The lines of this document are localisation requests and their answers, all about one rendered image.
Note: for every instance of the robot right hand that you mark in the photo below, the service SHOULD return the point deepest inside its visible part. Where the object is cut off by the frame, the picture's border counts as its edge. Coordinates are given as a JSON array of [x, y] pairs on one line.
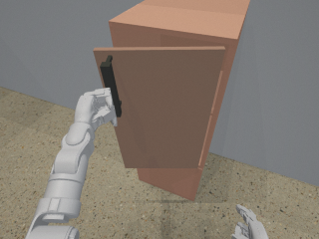
[[255, 229]]

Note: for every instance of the left robot forearm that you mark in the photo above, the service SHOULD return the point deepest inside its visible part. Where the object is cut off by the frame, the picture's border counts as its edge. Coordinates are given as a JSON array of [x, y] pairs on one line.
[[61, 200]]

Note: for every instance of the cupboard door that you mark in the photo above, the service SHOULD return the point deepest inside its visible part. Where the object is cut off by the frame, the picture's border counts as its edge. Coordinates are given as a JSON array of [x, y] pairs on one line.
[[167, 95]]

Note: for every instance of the robot left hand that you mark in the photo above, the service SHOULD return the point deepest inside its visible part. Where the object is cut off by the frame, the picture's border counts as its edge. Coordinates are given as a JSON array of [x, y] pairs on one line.
[[87, 110]]

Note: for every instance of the handle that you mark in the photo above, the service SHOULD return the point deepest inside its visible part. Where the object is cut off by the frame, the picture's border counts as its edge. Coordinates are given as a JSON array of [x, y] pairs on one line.
[[110, 82]]

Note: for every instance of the left robot upper arm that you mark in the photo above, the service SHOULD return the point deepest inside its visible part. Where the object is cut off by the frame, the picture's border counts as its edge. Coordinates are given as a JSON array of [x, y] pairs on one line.
[[54, 232]]

